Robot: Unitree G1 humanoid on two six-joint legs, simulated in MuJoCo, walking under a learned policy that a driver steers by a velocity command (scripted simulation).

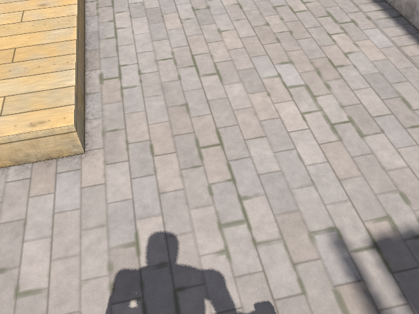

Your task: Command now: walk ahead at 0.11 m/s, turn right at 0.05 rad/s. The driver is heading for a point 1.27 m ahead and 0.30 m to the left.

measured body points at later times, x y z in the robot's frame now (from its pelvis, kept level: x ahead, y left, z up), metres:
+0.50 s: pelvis +0.11 +0.05 +0.02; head +0.12 +0.07 +0.47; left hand +0.30 +0.30 -0.07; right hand +0.10 -0.20 -0.10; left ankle +0.05 +0.13 -0.72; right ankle +0.19 -0.11 -0.63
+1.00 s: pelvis +0.41 -0.01 +0.03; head +0.43 -0.02 +0.47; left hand +0.47 +0.27 -0.09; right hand +0.55 -0.28 -0.09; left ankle +0.43 +0.16 -0.63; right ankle +0.40 -0.09 -0.72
